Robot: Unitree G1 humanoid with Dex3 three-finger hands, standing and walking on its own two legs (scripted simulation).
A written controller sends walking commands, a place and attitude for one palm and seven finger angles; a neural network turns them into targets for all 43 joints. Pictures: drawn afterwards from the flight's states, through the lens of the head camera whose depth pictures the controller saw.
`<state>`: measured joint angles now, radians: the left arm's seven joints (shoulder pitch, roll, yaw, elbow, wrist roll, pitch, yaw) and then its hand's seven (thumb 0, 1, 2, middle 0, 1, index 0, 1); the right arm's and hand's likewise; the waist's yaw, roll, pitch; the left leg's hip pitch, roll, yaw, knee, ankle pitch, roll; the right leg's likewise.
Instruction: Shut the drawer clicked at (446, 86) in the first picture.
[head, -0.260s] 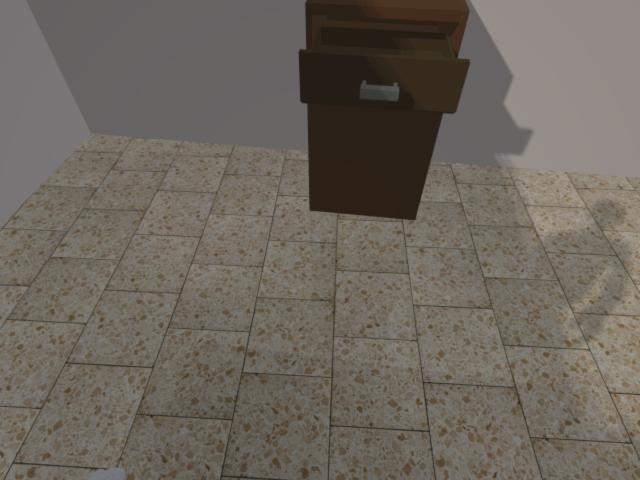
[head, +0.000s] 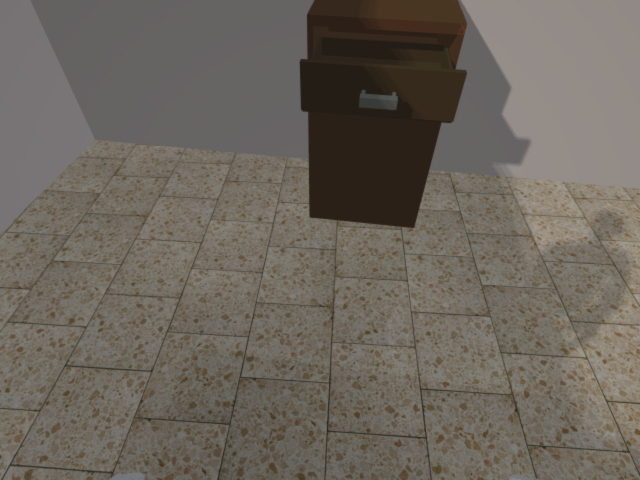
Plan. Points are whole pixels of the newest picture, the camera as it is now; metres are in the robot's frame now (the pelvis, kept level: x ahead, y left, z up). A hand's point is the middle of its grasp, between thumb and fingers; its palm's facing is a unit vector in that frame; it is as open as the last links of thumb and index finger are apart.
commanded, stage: stand and wait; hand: left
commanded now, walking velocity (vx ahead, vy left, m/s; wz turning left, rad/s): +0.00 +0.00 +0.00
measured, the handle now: (378, 97) +1.06 -0.09 -0.01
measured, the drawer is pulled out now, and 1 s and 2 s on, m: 0.28 0.28 0.28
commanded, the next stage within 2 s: look at it before walking up in 0.56 s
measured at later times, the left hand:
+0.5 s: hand out of the picture +0.05 +0.24 -0.15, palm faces -0.03 -0.94 -0.35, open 7.4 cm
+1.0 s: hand out of the picture +0.06 +0.24 -0.15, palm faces -0.03 -0.94 -0.33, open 7.4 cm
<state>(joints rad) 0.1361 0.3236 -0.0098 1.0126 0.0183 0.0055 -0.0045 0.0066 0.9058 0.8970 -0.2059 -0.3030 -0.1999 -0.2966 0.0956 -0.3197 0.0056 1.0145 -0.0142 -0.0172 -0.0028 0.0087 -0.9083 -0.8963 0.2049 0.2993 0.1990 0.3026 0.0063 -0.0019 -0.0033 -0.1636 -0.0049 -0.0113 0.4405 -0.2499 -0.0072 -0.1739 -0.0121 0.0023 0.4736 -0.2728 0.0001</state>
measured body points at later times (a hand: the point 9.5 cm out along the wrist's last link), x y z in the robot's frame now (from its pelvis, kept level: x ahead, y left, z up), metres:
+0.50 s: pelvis -0.01 -0.01 +0.00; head -0.02 -0.01 +0.45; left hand +0.05 +0.29 -0.13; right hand +0.05 -0.31 -0.13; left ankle -0.01 +0.13 -0.74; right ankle -0.01 -0.12 -0.74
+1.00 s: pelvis -0.01 -0.01 +0.00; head -0.01 -0.01 +0.45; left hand +0.06 +0.29 -0.13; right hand +0.06 -0.30 -0.13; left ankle -0.01 +0.13 -0.74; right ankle -0.01 -0.12 -0.74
